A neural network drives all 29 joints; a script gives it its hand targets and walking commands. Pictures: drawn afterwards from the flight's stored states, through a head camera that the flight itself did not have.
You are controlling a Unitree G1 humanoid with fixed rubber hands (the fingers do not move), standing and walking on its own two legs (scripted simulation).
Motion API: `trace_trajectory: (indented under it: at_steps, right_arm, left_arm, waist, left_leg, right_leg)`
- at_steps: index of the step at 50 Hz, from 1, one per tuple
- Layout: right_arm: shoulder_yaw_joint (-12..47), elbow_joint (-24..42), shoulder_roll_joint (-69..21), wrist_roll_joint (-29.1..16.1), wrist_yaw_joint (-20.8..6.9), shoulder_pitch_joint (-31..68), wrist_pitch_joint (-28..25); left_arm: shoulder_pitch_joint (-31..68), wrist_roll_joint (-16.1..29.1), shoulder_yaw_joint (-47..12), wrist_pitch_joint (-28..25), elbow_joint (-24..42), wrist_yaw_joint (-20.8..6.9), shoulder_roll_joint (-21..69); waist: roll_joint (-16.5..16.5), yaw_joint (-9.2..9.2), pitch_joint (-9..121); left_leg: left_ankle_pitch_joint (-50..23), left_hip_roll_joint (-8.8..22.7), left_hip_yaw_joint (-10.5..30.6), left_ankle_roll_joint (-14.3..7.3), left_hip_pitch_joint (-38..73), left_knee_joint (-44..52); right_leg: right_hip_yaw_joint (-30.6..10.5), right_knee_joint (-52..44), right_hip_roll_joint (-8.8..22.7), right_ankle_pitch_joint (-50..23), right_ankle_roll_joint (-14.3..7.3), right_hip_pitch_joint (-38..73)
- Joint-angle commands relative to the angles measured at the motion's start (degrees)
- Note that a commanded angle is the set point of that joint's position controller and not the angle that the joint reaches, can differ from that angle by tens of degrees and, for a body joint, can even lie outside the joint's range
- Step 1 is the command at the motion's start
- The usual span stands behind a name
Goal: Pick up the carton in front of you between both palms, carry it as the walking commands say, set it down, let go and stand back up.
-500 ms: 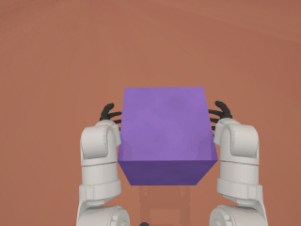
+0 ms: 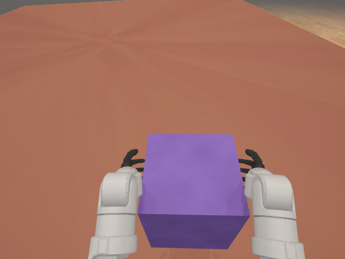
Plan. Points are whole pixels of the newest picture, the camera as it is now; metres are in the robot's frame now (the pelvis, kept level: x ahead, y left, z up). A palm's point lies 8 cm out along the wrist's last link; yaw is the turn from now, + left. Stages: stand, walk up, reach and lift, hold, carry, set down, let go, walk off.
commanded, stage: carry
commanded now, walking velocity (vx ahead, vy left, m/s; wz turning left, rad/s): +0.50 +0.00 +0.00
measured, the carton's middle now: (189, 193) +0.32 +0.00 +0.00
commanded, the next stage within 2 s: none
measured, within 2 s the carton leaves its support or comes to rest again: neither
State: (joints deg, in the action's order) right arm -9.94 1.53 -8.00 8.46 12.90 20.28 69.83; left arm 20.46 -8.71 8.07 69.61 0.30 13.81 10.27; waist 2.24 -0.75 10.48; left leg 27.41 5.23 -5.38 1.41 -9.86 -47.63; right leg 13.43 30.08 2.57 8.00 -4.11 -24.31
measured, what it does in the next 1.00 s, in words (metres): walks ahead: left foot, then right foot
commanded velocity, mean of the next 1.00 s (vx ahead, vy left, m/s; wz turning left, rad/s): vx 0.50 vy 0.00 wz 0.00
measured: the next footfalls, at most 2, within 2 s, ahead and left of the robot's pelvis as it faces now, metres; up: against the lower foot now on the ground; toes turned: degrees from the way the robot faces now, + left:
left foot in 0.40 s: +0.41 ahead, +0.13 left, +0.00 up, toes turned +10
right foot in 0.86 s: +0.70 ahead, -0.10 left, +0.00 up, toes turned -12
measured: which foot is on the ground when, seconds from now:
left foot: up 0.00-0.38, down 0.40-0.88, up 0.90-1.00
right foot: down 0.00-0.42, up 0.44-0.84, down 0.86-1.00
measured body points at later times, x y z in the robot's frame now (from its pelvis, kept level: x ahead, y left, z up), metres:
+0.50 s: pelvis +0.29 +0.04 +0.01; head +0.29 +0.05 +0.46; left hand +0.60 +0.18 +0.08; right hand +0.60 -0.11 +0.09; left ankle +0.37 +0.12 -0.73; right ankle +0.14 -0.08 -0.65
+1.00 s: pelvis +0.61 -0.02 +0.01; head +0.61 -0.03 +0.46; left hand +0.91 +0.13 +0.07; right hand +0.91 -0.16 +0.07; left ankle +0.50 +0.11 -0.64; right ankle +0.66 -0.09 -0.73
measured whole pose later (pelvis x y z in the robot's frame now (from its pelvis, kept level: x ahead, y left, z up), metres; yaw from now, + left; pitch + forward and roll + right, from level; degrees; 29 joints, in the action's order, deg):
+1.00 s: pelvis +0.61 -0.02 +0.01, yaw +1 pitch +4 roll +1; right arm -10.3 4.6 -9.8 7.5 15.3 18.6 69.7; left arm 19.6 -7.7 8.3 69.2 1.9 14.0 10.0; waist 1.0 -0.5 4.2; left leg 22.8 4.0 -4.2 -0.1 -23.2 -63.0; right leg 13.1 24.9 2.8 9.0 -3.7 -20.0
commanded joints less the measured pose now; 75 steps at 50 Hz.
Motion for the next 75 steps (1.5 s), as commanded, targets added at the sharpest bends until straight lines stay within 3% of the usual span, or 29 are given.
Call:
trace_trajectory:
  at_steps: [1, 3, 7, 16, 19, 20, 21, 22, 24, 25, 26, 31, 39, 42, 43, 44, 45, 47, 49, 50, 55, 63, 65, 66, 67, 68, 69, 72, 75]
  right_arm:
    - [38.2, -1.0, -62.8, -27.5, -24.5, 33.1, 0.6]
    - [38.0, 0.8, -64.3, -28.2, -24.4, 34.3, -0.4]
    - [38.6, 7.4, -64.5, -28.2, -23.0, 36.9, -1.5]
    - [40.5, 10.3, -60.0, -27.5, -22.0, 29.8, 1.0]
    - [39.8, 6.7, -59.3, -27.2, -23.1, 28.2, 1.8]
    - [39.3, 5.2, -59.1, -27.1, -23.4, 27.3, 1.9]
    - [38.8, 3.7, -58.2, -26.4, -23.7, 26.8, 1.7]
    - [38.0, 1.1, -58.4, -25.7, -23.6, 26.4, 1.0]
    - [37.2, 2.1, -60.4, -25.9, -23.8, 27.1, 0.4]
    - [37.0, 3.3, -61.4, -26.3, -23.8, 28.6, 0.1]
    - [37.1, 4.7, -62.5, -26.8, -23.9, 30.8, -0.3]
    - [38.2, 10.7, -62.8, -29.1, -23.8, 34.1, -1.0]
    - [38.9, 8.2, -59.5, -26.2, -22.7, 26.7, 1.0]
    - [39.4, 5.5, -59.8, -25.5, -23.0, 26.3, 1.0]
    - [39.5, 4.4, -59.7, -25.5, -23.1, 26.3, 1.0]
    - [39.9, 4.5, -59.6, -25.8, -23.4, 27.6, 1.2]
    - [40.2, 4.7, -60.7, -26.3, -23.7, 30.5, 1.5]
    - [40.5, 4.5, -62.0, -27.2, -23.9, 31.3, 0.3]
    - [40.6, 6.0, -63.5, -28.1, -23.9, 32.6, -0.9]
    - [40.8, 7.1, -64.0, -28.3, -23.7, 33.5, -1.4]
    - [41.1, 11.4, -65.1, -28.1, -22.0, 33.0, -2.5]
    - [41.3, 12.0, -60.1, -27.5, -21.9, 27.6, 0.5]
    - [40.8, 9.5, -59.6, -27.3, -22.7, 26.7, 1.2]
    - [40.3, 8.2, -59.1, -27.1, -23.0, 26.2, 1.3]
    - [39.6, 7.7, -58.3, -26.8, -23.3, 25.8, 1.5]
    - [39.0, 4.4, -57.9, -25.9, -23.4, 26.3, 1.0]
    - [38.2, 3.7, -58.5, -26.0, -23.5, 24.3, 0.7]
    - [37.4, 6.3, -62.0, -26.3, -23.6, 27.8, -0.2]
    - [38.3, 10.8, -63.3, -27.6, -23.4, 31.3, -1.2]
  left_arm:
    - [30.5, 26.5, -34.9, -0.2, 1.1, -24.6, 59.4]
    - [34.5, 27.9, -35.4, -0.7, 4.3, -24.8, 61.7]
    - [37.2, 30.0, -36.5, -1.5, 8.8, -25.0, 63.3]
    - [28.9, 26.9, -37.6, 0.4, 11.1, -22.8, 58.1]
    - [27.7, 25.9, -37.9, 0.9, 8.6, -22.8, 57.3]
    - [27.8, 25.7, -38.0, 1.1, 7.9, -22.9, 56.8]
    - [29.1, 26.0, -38.4, 1.4, 8.1, -23.1, 56.7]
    - [31.1, 26.4, -38.9, 1.7, 8.3, -23.3, 57.5]
    - [32.7, 27.4, -39.3, 1.0, 7.6, -23.6, 58.5]
    - [33.6, 28.1, -39.3, 0.5, 8.1, -23.7, 59.4]
    - [34.5, 28.5, -39.1, 0.0, 8.8, -23.7, 60.0]
    - [36.4, 29.0, -40.0, -1.0, 14.1, -22.2, 62.0]
    - [29.5, 27.4, -39.4, 1.3, 12.0, -22.4, 58.1]
    - [27.9, 27.1, -38.3, 1.6, 7.9, -23.7, 58.1]
    - [27.7, 26.9, -37.9, 1.5, 6.5, -24.1, 58.2]
    - [26.7, 26.2, -37.3, 1.2, 4.7, -24.4, 57.8]
    - [27.0, 25.5, -36.6, 0.4, 2.0, -24.4, 57.6]
    - [27.7, 26.4, -36.3, -0.5, 3.8, -24.6, 60.3]
    - [30.9, 27.4, -36.7, -1.5, 6.6, -24.7, 62.8]
    - [32.6, 28.0, -37.1, -2.0, 8.2, -24.8, 63.4]
    - [33.3, 29.6, -37.6, -2.5, 13.2, -24.6, 62.4]
    - [26.7, 26.5, -37.8, -0.1, 13.0, -23.0, 57.6]
    - [26.6, 25.9, -38.1, 0.4, 11.7, -23.0, 56.8]
    - [26.9, 25.7, -38.2, 0.7, 11.1, -23.0, 56.4]
    - [27.7, 25.9, -38.1, 0.9, 10.6, -23.2, 55.7]
    - [29.7, 26.3, -39.2, 1.4, 11.1, -23.2, 56.8]
    - [29.1, 26.2, -39.0, 1.4, 10.0, -23.3, 56.3]
    - [33.0, 28.0, -39.5, 0.1, 11.3, -23.5, 58.8]
    - [34.2, 28.9, -40.1, -0.7, 14.2, -22.9, 61.0]
  waist:
    - [-10.7, -0.81, 12.9]
    - [-4.9, -0.36, 11.6]
    - [-9.6, -0.24, 11.8]
    - [-10.3, -0.65, 9.7]
    - [-8.3, 0.59, 11.3]
    - [-5.7, 1.38, 14.9]
    - [4.5, 1.98, 19.2]
    - [18.6, 2.28, 19.7]
    - [9.0, 2.26, 17.0]
    - [2.9, 2.07, 16.0]
    - [1.1, 1.88, 15.2]
    - [6.0, 1.68, 13.5]
    - [5.9, 1.99, 8.5]
    - [3.8, 0.68, 9.9]
    - [1.4, -0.03, 12.8]
    - [-9.5, -1.12, 16.3]
    - [-22.8, -1.31, 17.6]
    - [-13.0, -1.02, 15.7]
    - [-4.7, -0.63, 14.7]
    - [-6.5, -0.49, 14.7]
    - [-9.7, -0.32, 13.2]
    - [-10.8, -0.47, 8.5]
    - [-9.0, 0.80, 10.3]
    - [-6.8, 1.45, 13.2]
    - [-0.1, 1.95, 17.2]
    - [15.6, 1.87, 22.0]
    - [15.3, 1.93, 20.8]
    - [2.3, 1.95, 17.4]
    - [3.9, 1.35, 17.7]
  left_leg:
    - [1.2, -0.3, 4.2, -2.1, -33.3, -22.5]
    - [-6.0, 3.1, 5.7, -2.5, -29.5, -15.1]
    - [-12.8, 2.5, 1.4, -0.7, -26.3, -2.8]
    - [-26.4, -1.2, -4.4, -1.5, -20.9, 20.3]
    - [-23.6, -4.4, -9.5, -2.8, -5.4, 27.1]
    - [-20.5, -2.2, -6.7, -3.6, 7.8, 25.1]
    - [-15.7, 10.4, 13.3, -7.4, 18.9, 27.7]
    - [-18.6, 18.5, 31.4, -14.6, 30.3, 32.0]
    - [-30.7, 17.6, 25.2, -14.1, 28.0, 29.9]
    - [-31.5, 16.7, 21.1, -11.9, 23.6, 30.0]
    - [-29.6, 15.9, 17.4, -10.0, 19.4, 31.6]
    - [-20.4, 12.5, 6.7, -9.9, 14.3, 37.5]
    - [-36.1, 9.0, -1.4, -7.3, 18.3, 33.7]
    - [-42.9, 6.4, -6.3, -4.2, 14.1, 21.0]
    - [-38.0, 4.7, -7.6, -2.6, 5.9, 11.3]
    - [-24.1, 0.9, -7.8, -0.1, -6.3, -3.7]
    - [-1.6, -6.3, -3.6, 1.0, -25.4, -15.7]
    - [0.8, -1.7, 3.7, -1.9, -33.2, -24.7]
    - [-6.4, 2.1, 5.2, -2.4, -30.3, -17.1]
    - [-8.3, 1.9, 4.3, -2.0, -28.0, -13.5]
    - [-15.0, 1.4, 0.0, -0.1, -27.2, 0.6]
    - [-27.8, -2.2, -5.4, -2.3, -19.5, 21.4]
    - [-28.9, -5.5, -9.6, -2.9, -6.9, 27.2]
    - [-30.4, -4.2, -8.6, -3.2, 5.0, 26.6]
    - [-42.5, 6.4, 3.6, -4.0, 16.3, 24.3]
    - [-52.5, 18.4, 22.8, -13.7, 32.9, 24.1]
    - [-59.6, 19.3, 24.2, -15.9, 32.0, 26.6]
    - [-62.0, 15.4, 11.3, -10.5, 23.3, 27.4]
    - [-56.9, 12.3, 3.6, -9.1, 16.8, 29.5]
  right_leg:
    - [-34.4, -14.6, 20.5, -1.3, -8.6, 35.4]
    - [-26.2, -17.9, 18.2, 4.0, -4.7, 27.1]
    - [-16.8, -22.4, 15.9, 8.3, -4.7, 23.9]
    - [-6.6, -16.1, 11.6, -14.3, -1.8, 32.5]
    - [-1.6, -2.7, 9.2, -21.5, 1.3, 28.8]
    - [-0.2, 6.5, 7.8, -17.3, 3.1, 20.8]
    - [-0.3, 21.1, 3.8, -3.4, 5.8, 8.4]
    - [-4.4, 32.6, -3.3, 17.8, 6.7, -10.5]
    - [-11.4, 40.8, 1.0, 20.5, 4.2, -19.4]
    - [-12.4, 38.2, 3.1, 16.9, 3.7, -18.2]
    - [-13.2, 33.6, 4.8, 13.5, 3.6, -16.0]
    - [-8.5, 18.6, 4.1, 5.8, 5.3, -12.2]
    - [-3.0, -2.3, 1.3, -7.0, 3.5, -6.0]
    - [2.2, -8.6, -2.4, -4.9, 2.2, 10.3]
    - [-0.8, -7.1, -0.1, -0.9, 1.6, 22.5]
    - [-21.1, -11.3, 12.8, 5.3, -1.6, 32.3]
    - [-40.4, -15.1, 21.3, 2.0, -9.2, 44.4]
    - [-32.9, -12.5, 20.0, -12.6, -8.9, 42.2]
    - [-24.8, -13.8, 17.8, -13.3, -4.7, 35.2]
    - [-21.5, -15.4, 16.9, -10.9, -3.5, 33.2]
    - [-13.4, -19.3, 14.7, -7.1, -5.2, 31.1]
    - [-5.6, -14.0, 11.1, -23.6, -1.1, 35.3]
    - [-0.8, -2.4, 8.7, -32.2, 1.7, 32.3]
    - [0.6, 6.4, 6.7, -27.7, 3.6, 25.7]
    - [-0.6, 17.8, 4.8, -8.8, 5.8, 16.5]
    - [-3.8, 31.3, -1.5, 14.0, 7.7, -2.9]
    - [-8.6, 39.6, -3.1, 24.0, 7.4, -9.3]
    - [-12.9, 28.9, 2.9, 18.5, 5.0, -10.0]
    - [-9.5, 12.9, 1.4, 15.5, 6.0, -0.1]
